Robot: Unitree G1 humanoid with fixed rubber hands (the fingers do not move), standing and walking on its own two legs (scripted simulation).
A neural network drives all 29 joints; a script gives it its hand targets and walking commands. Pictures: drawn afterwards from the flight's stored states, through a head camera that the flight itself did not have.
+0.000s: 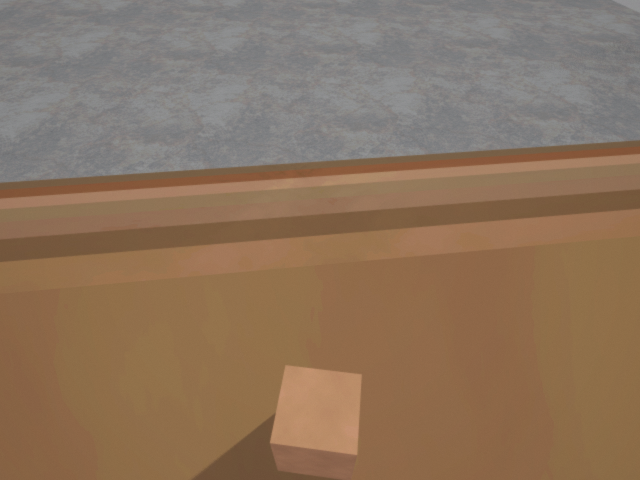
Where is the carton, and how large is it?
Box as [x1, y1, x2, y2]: [270, 365, 361, 479]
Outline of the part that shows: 285,365 270,440 271,448 278,470 340,479 350,479 357,450 361,374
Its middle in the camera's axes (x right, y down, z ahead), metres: -0.01 +0.51 +1.08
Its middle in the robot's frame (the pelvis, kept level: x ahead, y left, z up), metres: +0.44 +0.01 -0.66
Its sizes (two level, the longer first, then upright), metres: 0.210 0.200 0.250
